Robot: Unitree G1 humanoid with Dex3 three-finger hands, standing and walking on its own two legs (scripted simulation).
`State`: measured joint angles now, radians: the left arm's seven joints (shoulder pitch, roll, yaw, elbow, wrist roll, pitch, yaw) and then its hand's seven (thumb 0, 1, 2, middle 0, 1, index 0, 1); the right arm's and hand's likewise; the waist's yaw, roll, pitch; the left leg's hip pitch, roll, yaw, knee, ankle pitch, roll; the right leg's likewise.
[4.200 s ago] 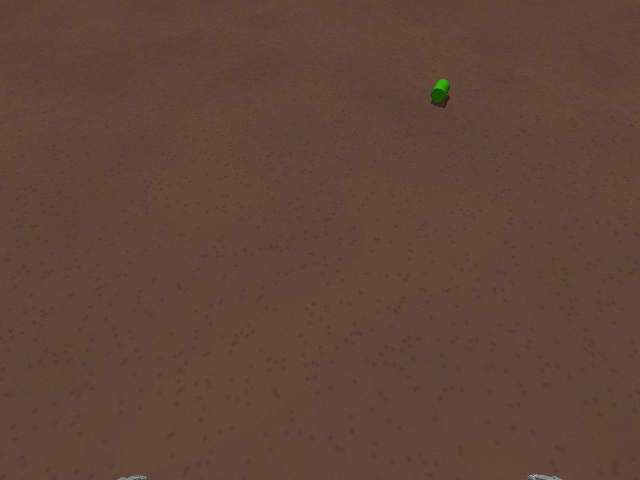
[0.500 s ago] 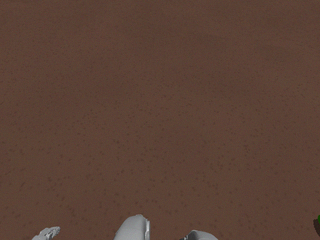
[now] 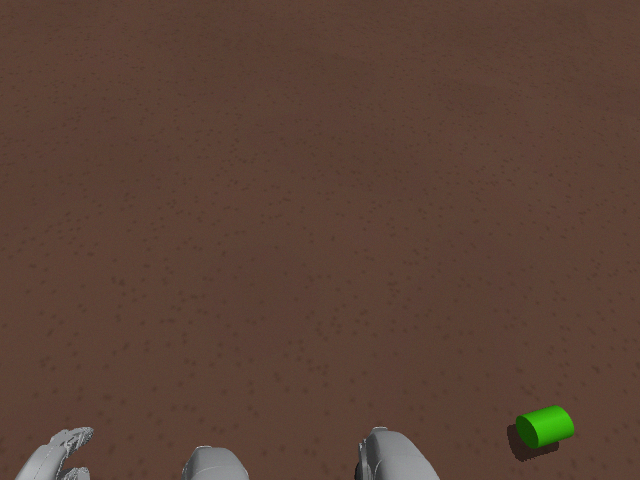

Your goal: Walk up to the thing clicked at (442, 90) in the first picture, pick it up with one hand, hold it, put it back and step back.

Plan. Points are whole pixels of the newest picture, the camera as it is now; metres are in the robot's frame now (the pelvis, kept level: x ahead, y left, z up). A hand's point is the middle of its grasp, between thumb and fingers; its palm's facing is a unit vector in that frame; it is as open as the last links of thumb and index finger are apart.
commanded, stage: walk up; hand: left
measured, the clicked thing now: (544, 426) +0.27 -0.68 -0.68
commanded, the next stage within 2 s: none
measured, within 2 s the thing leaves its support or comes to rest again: neither
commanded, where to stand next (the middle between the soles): -0.03 -1.07 m, yaw +11 degrees
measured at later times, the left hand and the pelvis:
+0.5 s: hand out of the picture +0.10 +0.08 -0.13, palm faces -0.07 -0.96 -0.26, open 7.4 cm; pelvis +0.02 -0.18 +0.03, yaw +3 degrees
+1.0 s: hand out of the picture +0.11 -0.13 -0.11, palm faces -0.04 -0.93 -0.35, open 7.4 cm; pelvis +0.02 -0.41 +0.02, yaw +2 degrees
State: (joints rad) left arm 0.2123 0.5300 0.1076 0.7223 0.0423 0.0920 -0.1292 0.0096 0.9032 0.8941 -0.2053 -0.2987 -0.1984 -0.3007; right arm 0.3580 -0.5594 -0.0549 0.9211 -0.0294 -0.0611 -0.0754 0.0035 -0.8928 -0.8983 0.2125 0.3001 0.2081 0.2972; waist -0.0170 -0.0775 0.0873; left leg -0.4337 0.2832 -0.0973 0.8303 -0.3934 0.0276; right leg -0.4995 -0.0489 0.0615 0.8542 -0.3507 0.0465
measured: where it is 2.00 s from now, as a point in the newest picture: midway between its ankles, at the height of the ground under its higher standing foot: outside the picture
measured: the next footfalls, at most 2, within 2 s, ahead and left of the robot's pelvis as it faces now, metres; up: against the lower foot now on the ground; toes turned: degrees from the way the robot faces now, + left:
left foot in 0.32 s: +0.10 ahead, -0.05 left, +0.00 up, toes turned +7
right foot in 0.72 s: +0.11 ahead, -0.49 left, +0.00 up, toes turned +2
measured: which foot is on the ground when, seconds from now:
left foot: up 0.00-0.30, down 0.32-0.72, up 0.74-1.00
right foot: down 0.00-0.32, up 0.34-0.70, down 0.72-1.00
